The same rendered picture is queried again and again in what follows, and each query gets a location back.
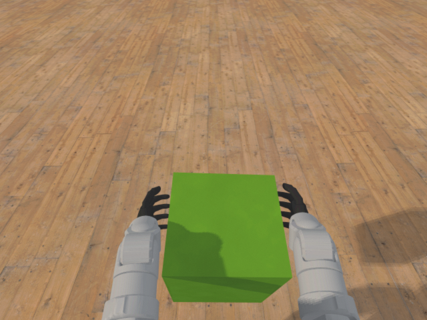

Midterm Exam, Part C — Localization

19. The robot left hand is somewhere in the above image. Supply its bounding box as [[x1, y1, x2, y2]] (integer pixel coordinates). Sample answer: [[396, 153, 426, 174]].
[[137, 186, 169, 229]]

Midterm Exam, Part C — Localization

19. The carton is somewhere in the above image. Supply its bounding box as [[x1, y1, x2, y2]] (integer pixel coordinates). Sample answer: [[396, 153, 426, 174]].
[[162, 172, 292, 303]]

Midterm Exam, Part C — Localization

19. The right robot forearm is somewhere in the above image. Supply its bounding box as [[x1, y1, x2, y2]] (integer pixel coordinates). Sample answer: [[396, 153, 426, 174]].
[[289, 213, 360, 320]]

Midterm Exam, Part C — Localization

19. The left robot forearm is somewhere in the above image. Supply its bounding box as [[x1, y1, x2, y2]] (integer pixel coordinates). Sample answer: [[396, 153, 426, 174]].
[[101, 216, 161, 320]]

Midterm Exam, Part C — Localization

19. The robot right hand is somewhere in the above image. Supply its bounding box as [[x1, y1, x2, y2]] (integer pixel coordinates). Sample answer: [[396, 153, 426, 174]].
[[278, 183, 308, 228]]

